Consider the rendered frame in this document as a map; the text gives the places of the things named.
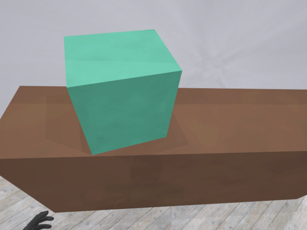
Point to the pedestal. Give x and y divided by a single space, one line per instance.
222 146

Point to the carton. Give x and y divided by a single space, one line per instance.
122 85

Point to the robot left hand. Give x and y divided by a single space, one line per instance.
41 217

